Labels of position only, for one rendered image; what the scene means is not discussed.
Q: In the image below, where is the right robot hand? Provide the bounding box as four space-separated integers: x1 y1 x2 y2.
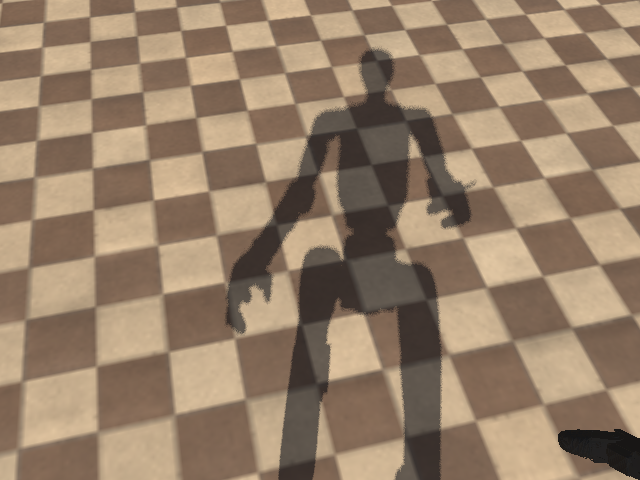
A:
558 429 640 480

